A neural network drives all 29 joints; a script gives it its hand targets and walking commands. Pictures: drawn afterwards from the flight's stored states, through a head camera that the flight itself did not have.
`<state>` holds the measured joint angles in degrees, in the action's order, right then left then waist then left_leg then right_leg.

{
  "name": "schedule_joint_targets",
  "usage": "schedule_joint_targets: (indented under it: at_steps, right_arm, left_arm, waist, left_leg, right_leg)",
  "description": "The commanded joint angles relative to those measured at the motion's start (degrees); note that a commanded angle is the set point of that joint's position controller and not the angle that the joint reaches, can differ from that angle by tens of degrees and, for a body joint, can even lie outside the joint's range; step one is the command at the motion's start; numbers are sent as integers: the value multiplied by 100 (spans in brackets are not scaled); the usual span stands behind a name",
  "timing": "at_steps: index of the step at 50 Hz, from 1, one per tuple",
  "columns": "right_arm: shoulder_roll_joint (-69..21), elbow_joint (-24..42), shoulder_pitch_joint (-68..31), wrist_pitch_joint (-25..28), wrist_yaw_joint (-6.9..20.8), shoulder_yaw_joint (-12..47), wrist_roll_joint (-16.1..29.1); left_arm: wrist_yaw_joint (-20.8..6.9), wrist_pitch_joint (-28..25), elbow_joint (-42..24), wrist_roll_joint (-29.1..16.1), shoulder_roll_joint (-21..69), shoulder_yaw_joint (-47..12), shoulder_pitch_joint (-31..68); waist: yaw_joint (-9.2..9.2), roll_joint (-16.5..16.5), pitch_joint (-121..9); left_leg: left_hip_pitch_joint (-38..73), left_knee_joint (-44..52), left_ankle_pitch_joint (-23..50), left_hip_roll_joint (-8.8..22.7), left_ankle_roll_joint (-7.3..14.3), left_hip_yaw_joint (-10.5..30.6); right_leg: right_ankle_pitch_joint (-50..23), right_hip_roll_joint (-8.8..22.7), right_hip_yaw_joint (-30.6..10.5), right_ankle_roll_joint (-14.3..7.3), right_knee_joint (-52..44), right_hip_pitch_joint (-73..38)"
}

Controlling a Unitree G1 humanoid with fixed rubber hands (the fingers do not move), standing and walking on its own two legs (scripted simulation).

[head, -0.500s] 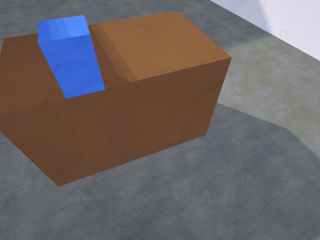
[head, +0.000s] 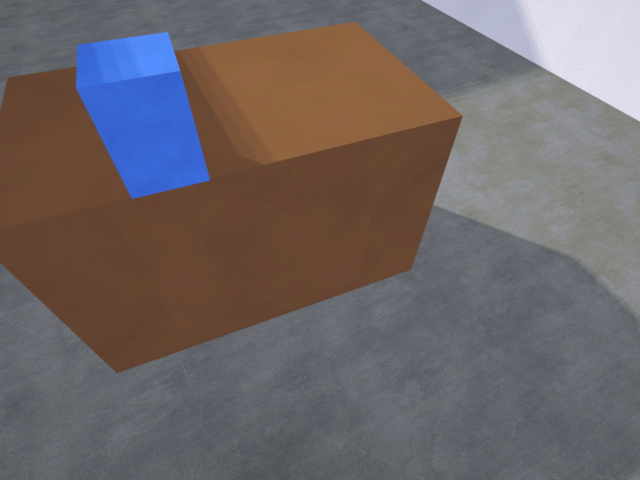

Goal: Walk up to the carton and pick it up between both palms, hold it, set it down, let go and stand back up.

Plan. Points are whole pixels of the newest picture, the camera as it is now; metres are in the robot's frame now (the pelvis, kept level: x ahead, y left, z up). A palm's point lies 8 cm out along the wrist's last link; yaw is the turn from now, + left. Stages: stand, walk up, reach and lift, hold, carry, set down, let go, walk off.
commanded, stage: stand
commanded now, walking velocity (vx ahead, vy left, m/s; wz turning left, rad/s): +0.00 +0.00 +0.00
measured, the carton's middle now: (149, 118) +0.73 +0.34 +0.04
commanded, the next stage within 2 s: walk up in 0.76 s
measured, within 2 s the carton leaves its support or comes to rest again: neither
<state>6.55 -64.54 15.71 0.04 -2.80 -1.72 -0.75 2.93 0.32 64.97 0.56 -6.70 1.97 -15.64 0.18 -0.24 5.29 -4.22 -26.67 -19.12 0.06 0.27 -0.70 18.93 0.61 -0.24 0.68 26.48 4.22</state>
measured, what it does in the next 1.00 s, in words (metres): stands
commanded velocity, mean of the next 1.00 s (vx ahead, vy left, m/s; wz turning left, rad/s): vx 0.00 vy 0.00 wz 0.00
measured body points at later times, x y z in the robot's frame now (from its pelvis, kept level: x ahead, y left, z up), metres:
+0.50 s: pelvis +0.00 +0.00 +0.00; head +0.01 +0.00 +0.45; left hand -0.03 +0.21 -0.16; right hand -0.03 -0.20 -0.16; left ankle -0.05 +0.12 -0.74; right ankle -0.05 -0.13 -0.74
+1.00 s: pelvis -0.01 +0.00 +0.00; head +0.00 +0.00 +0.45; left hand -0.04 +0.20 -0.16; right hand -0.04 -0.20 -0.16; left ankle -0.05 +0.12 -0.74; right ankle -0.05 -0.13 -0.74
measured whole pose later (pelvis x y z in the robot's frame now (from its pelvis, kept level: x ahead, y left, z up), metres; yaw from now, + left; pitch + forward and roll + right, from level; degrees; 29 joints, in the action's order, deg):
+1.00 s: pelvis -0.01 +0.00 +0.00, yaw +1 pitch -3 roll +0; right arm 5.7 -66.8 16.9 0.5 -2.8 -1.2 -0.6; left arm 3.0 -0.1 67.1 1.1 -5.4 1.1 -17.0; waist 0.2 -0.4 5.1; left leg -5.7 -26.8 -17.7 0.0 0.4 -0.5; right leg 17.5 1.1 0.7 0.9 25.9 5.1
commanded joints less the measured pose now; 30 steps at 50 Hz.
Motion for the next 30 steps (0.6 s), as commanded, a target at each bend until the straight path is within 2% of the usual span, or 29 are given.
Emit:
schedule_joint_targets:
  at_steps: [1, 26, 30]
  right_arm:
    - [447, -61, 437, 40, -29, -49, -1]
    - [354, -300, 487, 51, -36, 5, 15]
    - [355, -310, 535, 53, -36, 6, 15]
  left_arm:
    - [24, -35, 39, 3, -445, 59, -446]
    - [36, -47, 274, 5, -298, -29, -580]
    - [39, -49, 288, 6, -314, -34, -591]
  waist:
    - [-13, 35, 116]
    - [-23, -19, 190]
    - [-8, 64, 210]
  left_leg:
    - [-205, 433, 2380, 465, 152, 296]
    - [-220, 501, 2300, 477, 139, 285]
    - [-225, 516, 2278, 493, 144, 303]
  right_leg:
    - [-2328, 421, -197, -127, -357, 133]
    - [-2210, 443, -186, -84, -438, 196]
    - [-2203, 444, -182, -91, -442, 225]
